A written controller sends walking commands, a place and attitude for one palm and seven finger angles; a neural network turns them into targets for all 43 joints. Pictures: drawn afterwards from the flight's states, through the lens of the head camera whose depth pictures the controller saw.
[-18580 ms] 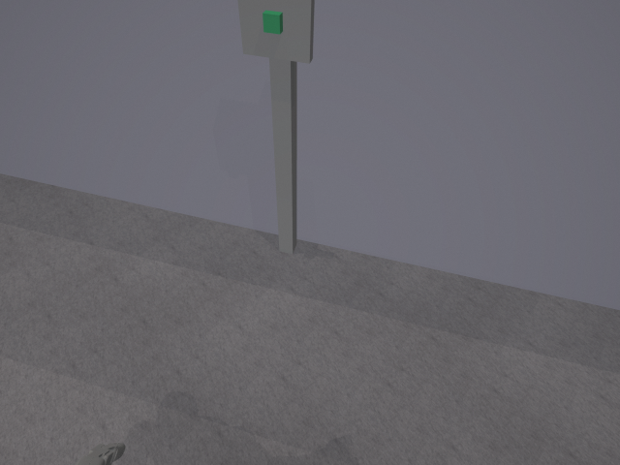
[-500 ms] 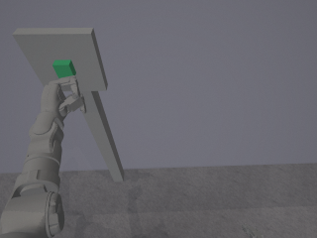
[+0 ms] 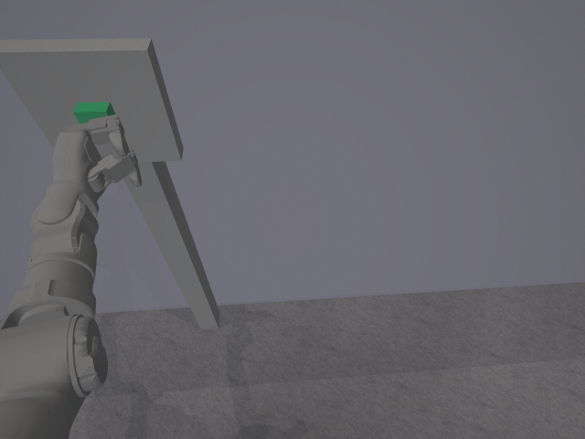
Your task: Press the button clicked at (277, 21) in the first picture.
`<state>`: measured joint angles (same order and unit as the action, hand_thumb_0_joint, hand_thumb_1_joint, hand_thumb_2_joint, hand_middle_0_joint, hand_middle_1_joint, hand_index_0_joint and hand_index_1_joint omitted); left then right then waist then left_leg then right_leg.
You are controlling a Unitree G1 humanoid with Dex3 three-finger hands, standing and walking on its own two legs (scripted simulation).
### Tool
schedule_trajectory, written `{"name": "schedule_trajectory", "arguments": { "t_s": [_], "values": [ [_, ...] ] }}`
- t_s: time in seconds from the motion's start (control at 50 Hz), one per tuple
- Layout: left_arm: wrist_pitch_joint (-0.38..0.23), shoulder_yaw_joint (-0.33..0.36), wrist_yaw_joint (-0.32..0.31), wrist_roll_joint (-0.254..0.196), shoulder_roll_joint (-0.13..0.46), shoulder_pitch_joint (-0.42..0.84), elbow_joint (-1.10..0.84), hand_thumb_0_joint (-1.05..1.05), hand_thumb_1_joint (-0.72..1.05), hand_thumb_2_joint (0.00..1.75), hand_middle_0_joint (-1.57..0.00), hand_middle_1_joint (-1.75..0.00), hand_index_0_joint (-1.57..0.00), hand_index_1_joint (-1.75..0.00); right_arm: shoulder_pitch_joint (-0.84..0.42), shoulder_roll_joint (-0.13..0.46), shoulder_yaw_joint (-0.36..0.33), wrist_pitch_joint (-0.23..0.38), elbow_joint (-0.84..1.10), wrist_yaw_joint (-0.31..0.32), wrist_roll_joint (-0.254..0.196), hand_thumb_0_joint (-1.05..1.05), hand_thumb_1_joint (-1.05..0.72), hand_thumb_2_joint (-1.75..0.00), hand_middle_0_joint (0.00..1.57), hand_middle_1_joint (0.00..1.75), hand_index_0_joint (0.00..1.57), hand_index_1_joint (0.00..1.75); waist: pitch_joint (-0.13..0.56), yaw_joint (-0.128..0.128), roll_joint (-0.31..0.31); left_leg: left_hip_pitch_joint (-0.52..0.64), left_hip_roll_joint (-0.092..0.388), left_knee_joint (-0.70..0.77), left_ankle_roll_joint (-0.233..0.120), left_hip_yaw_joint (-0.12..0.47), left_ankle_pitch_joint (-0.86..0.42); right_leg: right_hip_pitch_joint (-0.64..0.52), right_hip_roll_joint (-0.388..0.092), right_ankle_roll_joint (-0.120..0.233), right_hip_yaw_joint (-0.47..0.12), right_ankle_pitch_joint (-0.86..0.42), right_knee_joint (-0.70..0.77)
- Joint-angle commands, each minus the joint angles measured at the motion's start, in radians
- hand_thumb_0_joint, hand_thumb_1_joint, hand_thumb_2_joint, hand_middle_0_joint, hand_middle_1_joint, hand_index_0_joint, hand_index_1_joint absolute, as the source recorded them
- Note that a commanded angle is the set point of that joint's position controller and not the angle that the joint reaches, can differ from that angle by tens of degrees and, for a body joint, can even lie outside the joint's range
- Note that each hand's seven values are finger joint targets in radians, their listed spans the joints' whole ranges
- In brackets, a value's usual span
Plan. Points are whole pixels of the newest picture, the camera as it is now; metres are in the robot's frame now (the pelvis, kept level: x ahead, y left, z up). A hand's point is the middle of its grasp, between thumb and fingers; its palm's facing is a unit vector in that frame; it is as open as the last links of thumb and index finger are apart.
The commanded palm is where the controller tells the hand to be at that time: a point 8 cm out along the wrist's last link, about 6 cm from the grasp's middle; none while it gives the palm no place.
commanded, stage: press the button with the knuckle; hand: left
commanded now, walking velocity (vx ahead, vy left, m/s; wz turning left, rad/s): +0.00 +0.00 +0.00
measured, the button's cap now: (99, 118) +0.51 +0.26 +0.16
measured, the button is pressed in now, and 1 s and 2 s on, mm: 0 10 0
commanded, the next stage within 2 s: hold the button down briefly in 0.46 s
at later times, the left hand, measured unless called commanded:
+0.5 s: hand (126, 151) +0.47 +0.22 +0.13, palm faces +0.04 -1.00 -0.02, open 3.5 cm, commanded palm +0.47 +0.27 +0.13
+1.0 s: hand (126, 151) +0.47 +0.22 +0.13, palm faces +0.04 -1.00 -0.02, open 3.5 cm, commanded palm +0.46 +0.27 +0.13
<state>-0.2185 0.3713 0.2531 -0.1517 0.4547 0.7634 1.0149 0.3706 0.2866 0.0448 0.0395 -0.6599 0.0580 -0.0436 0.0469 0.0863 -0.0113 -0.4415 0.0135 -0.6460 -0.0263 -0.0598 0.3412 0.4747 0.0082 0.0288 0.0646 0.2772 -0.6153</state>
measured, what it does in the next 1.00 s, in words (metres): stands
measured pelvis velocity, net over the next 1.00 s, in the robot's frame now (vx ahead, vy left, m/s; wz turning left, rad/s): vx -0.04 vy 0.00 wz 0.01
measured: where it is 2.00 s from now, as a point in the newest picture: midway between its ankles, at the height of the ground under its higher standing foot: outside the picture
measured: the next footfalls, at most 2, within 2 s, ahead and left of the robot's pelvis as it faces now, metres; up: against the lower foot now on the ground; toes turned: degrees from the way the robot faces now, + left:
none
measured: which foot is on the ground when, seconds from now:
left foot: down 0.00-1.00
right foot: down 0.00-1.00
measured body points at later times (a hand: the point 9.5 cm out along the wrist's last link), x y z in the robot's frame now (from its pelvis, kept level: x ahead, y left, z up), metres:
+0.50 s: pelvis -0.03 +0.00 -0.01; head +0.05 +0.01 +0.43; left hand +0.46 +0.28 +0.14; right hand -0.01 -0.27 -0.12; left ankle -0.01 +0.10 -0.72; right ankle +0.02 -0.10 -0.72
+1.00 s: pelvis -0.04 +0.00 -0.02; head +0.05 +0.02 +0.42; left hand +0.46 +0.28 +0.14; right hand -0.04 -0.27 -0.12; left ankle -0.01 +0.10 -0.72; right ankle +0.02 -0.10 -0.72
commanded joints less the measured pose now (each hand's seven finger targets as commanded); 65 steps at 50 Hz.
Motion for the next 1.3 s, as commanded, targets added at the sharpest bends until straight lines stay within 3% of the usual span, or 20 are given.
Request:
{"name": "schedule_trajectory", "arguments": {
  "t_s": [0.0, 0.08, 0.2, 0.26, 0.42, 0.44, 0.54, 0.58, 0.62, 0.66, 0.76, 0.84, 0.92, 1.0, 1.08, 1.1, 1.16, 1.22, 1.24, 1.28],
  "values": [
    [-0.069, 0.073, -0.006, -0.001, 0.337, 0.508, -0.161, 0.0, 0.9, 0.9, -1.3, -1.5, -1.3, -1.5, 0.058, 0.155, -0.056, 0.031, 0.092, 0.017, 0.003, 0.0, -0.9, -0.9, 0.2, 0.3, 0.2, 0.3, 0.332, 0.013, -0.026, 0.081, -0.002, 0.066, -0.015, 0.061, -0.235, -0.176, -0.003, -0.006, -0.07, -0.273, 0.055],
    [-0.069, 0.039, 0.004, 0.004, 0.317, 0.588, -0.093, 0.0, 0.9, 0.9, -1.3, -1.5, -1.3, -1.5, 0.068, 0.155, -0.05, 0.033, 0.083, 0.018, 0.002, 0.0, -0.9, -0.9, 0.2, 0.3, 0.2, 0.3, 0.289, 0.043, -0.05, 0.054, -0.001, 0.064, -0.012, 0.069, -0.168, -0.112, -0.003, -0.008, -0.069, -0.199, 0.065],
    [-0.082, 0.088, 0.003, 0.013, 0.405, 0.643, -0.006, 0.0, 0.9, 0.9, -1.3, -1.5, -1.3, -1.5, 0.102, 0.172, -0.05, 0.033, 0.074, 0.019, 0.009, 0.0, -0.9, -0.9, 0.2, 0.3, 0.2, 0.3, 0.322, 0.057, 0.008, -0.005, 0.002, 0.046, -0.014, 0.076, -0.132, -0.113, -0.002, -0.014, -0.079, -0.163, 0.055],
    [-0.092, 0.048, 0.003, 0.03, 0.386, 0.723, -0.004, 0.0, 0.9, 0.9, -1.3, -1.5, -1.3, -1.5, 0.109, 0.169, -0.047, 0.037, 0.067, 0.017, 0.01, 0.0, -0.9, -0.9, 0.2, 0.3, 0.2, 0.3, 0.311, 0.077, -0.08, 0.007, 0.001, 0.044, -0.009, 0.085, -0.106, -0.051, -0.003, -0.013, -0.075, -0.124, 0.051],
    [-0.093, 0.054, -0.003, 0.039, 0.434, 0.813, 0.074, 0.0, 0.9, 0.9, -1.3, -1.5, -1.3, -1.5, 0.15, 0.191, -0.045, 0.043, 0.055, 0.018, 0.014, 0.0, -0.9, -0.9, 0.2, 0.3, 0.2, 0.3, 0.331, 0.114, -0.044, -0.039, 0.011, 0.03, -0.012, 0.104, -0.022, -0.001, 0.002, -0.019, -0.078, -0.026, 0.051],
    [-0.096, 0.035, -0.002, 0.039, 0.413, 0.84, 0.06, 0.0, 0.9, 0.9, -1.3, -1.5, -1.3, -1.5, 0.153, 0.189, -0.045, 0.046, 0.053, 0.018, 0.015, 0.0, -0.9, -0.9, 0.2, 0.3, 0.2, 0.3, 0.343, 0.119, -0.073, -0.025, 0.01, 0.032, -0.01, 0.108, -0.023, 0.011, 0.001, -0.019, -0.074, -0.025, 0.046],
    [-0.092, 0.055, -0.007, 0.035, 0.451, 0.86, 0.091, 0.0, 0.9, 0.9, -1.3, -1.5, -1.3, -1.5, 0.17, 0.197, -0.041, 0.054, 0.042, 0.02, 0.015, 0.0, -0.9, -0.9, 0.2, 0.3, 0.2, 0.3, 0.338, 0.125, -0.059, -0.071, 0.012, 0.025, -0.013, 0.11, 0.021, 0.015, 0.0, -0.022, -0.082, 0.017, 0.051],
    [-0.093, 0.019, -0.006, 0.034, 0.406, 0.876, 0.08, 0.0, 0.9, 0.9, -1.3, -1.5, -1.3, -1.5, 0.168, 0.195, -0.04, 0.062, 0.041, 0.017, 0.017, 0.0, -0.9, -0.9, 0.2, 0.3, 0.2, 0.3, 0.318, 0.134, -0.087, -0.066, 0.013, 0.032, -0.011, 0.112, 0.063, 0.047, -0.001, -0.023, -0.08, 0.05, 0.054],
    [-0.098, 0.058, -0.013, 0.041, 0.463, 0.874, 0.085, 0.0, 0.9, 0.9, -1.3, -1.5, -1.3, -1.5, 0.175, 0.2, -0.04, 0.063, 0.043, 0.016, 0.019, 0.0, -0.9, -0.9, 0.2, 0.3, 0.2, 0.3, 0.344, 0.126, -0.079, -0.082, 0.013, 0.022, -0.013, 0.111, 0.058, 0.025, -0.001, -0.022, -0.086, 0.052, 0.05],
    [-0.096, 0.039, -0.014, 0.041, 0.445, 0.875, 0.089, 0.0, 0.9, 0.9, -1.3, -1.5, -1.3, -1.5, 0.172, 0.198, -0.038, 0.067, 0.044, 0.015, 0.017, 0.0, -0.9, -0.9, 0.2, 0.3, 0.2, 0.3, 0.33, 0.133, -0.088, -0.093, 0.012, 0.021, -0.014, 0.109, 0.074, 0.036, -0.002, -0.022, -0.088, 0.066, 0.052],
    [-0.091, 0.069, -0.009, 0.047, 0.501, 0.864, 0.112, 0.0, 0.9, 0.9, -1.3, -1.5, -1.3, -1.5, 0.179, 0.205, -0.037, 0.07, 0.048, 0.015, 0.017, 0.0, -0.9, -0.9, 0.2, 0.3, 0.2, 0.3, 0.325, 0.128, -0.056, -0.147, 0.014, 0.011, -0.016, 0.101, 0.098, 0.016, -0.004, -0.025, -0.103, 0.099, 0.057],
    [-0.084, 0.036, -0.001, 0.049, 0.467, 0.869, 0.109, 0.0, 0.9, 0.9, -1.3, -1.5, -1.3, -1.5, 0.179, 0.202, -0.037, 0.073, 0.051, 0.015, 0.013, 0.0, -0.9, -0.9, 0.2, 0.3, 0.2, 0.3, 0.313, 0.135, -0.097, -0.127, 0.017, 0.012, -0.014, 0.107, 0.11, 0.056, -0.002, -0.023, -0.093, 0.099, 0.048],
    [-0.086, 0.058, -0.008, 0.048, 0.467, 0.856, 0.08, 0.0, 0.9, 0.9, -1.3, -1.5, -1.3, -1.5, 0.187, 0.199, -0.041, 0.075, 0.062, 0.009, 0.02, 0.0, -0.9, -0.9, 0.2, 0.3, 0.2, 0.3, 0.377, 0.12, -0.102, -0.09, 0.014, 0.008, -0.012, 0.113, 0.07, 0.041, 0.002, -0.019, -0.084, 0.068, 0.032],
    [-0.079, 0.081, -0.002, 0.036, 0.471, 0.781, 0.101, 0.0, 0.9, 0.9, -1.3, -1.5, -1.3, -1.5, 0.182, 0.198, -0.042, 0.07, 0.072, 0.007, 0.019, 0.0, -0.9, -0.9, 0.2, 0.3, 0.2, 0.3, 0.345, 0.108, -0.018, -0.14, 0.014, 0.002, -0.016, 0.097, 0.057, -0.005, 0.001, -0.021, -0.098, 0.066, 0.047],
    [-0.076, 0.084, 0.01, 0.042, 0.47, 0.709, 0.076, 0.0, 0.9, 0.9, -1.3, -1.5, -1.3, -1.5, 0.169, 0.191, -0.046, 0.061, 0.091, 0.004, 0.016, 0.0, -0.9, -0.9, 0.2, 0.3, 0.2, 0.3, 0.336, 0.08, -0.058, -0.131, 0.013, 0.008, -0.014, 0.085, 0.038, -0.015, -0.001, -0.017, -0.098, 0.049, 0.043],
    [-0.082, 0.108, 0.012, 0.041, 0.489, 0.68, 0.054, 0.0, 0.9, 0.9, -1.3, -1.5, -1.3, -1.5, 0.167, 0.189, -0.047, 0.057, 0.099, 0.003, 0.017, 0.0, -0.9, -0.9, 0.2, 0.3, 0.2, 0.3, 0.36, 0.059, -0.079, -0.115, 0.013, 0.006, -0.013, 0.084, 0.006, -0.036, 0.0, -0.012, -0.098, 0.017, 0.033],
    [-0.074, 0.087, 0.023, 0.024, 0.436, 0.609, 0.035, 0.0, 0.9, 0.9, -1.3, -1.5, -1.3, -1.5, 0.152, 0.182, -0.048, 0.051, 0.116, 0.001, 0.013, 0.0, -0.9, -0.9, 0.2, 0.3, 0.2, 0.3, 0.336, 0.054, -0.052, -0.103, 0.015, 0.017, -0.012, 0.076, -0.006, -0.04, 0.003, -0.014, -0.089, -0.004, 0.037],
    [-0.076, 0.126, 0.031, 0.004, 0.45, 0.512, -0.042, 0.0, 0.9, 0.9, -1.3, -1.5, -1.3, -1.5, 0.137, 0.176, -0.053, 0.043, 0.142, 0.002, 0.008, 0.0, -0.9, -0.9, 0.2, 0.3, 0.2, 0.3, 0.383, 0.01, -0.069, -0.063, 0.012, 0.024, -0.011, 0.067, -0.073, -0.101, 0.007, -0.009, -0.084, -0.08, 0.026],
    [-0.071, 0.107, 0.034, -0.009, 0.403, 0.485, -0.068, 0.0, 0.9, 0.9, -1.3, -1.5, -1.3, -1.5, 0.128, 0.17, -0.054, 0.043, 0.15, 0.001, 0.008, 0.0, -0.9, -0.9, 0.2, 0.3, 0.2, 0.3, 0.383, 0.011, -0.058, -0.046, 0.012, 0.028, -0.012, 0.063, -0.089, -0.106, 0.008, -0.01, -0.079, -0.101, 0.027],
    [-0.062, 0.112, 0.038, -0.028, 0.385, 0.419, -0.124, 0.0, 0.9, 0.9, -1.3, -1.5, -1.3, -1.5, 0.11, 0.168, -0.058, 0.041, 0.163, 0.001, 0.003, 0.0, -0.9, -0.9, 0.2, 0.3, 0.2, 0.3, 0.37, -0.003, -0.03, -0.032, 0.014, 0.036, -0.012, 0.058, -0.113, -0.125, 0.01, -0.01, -0.074, -0.129, 0.033]
  ]
}}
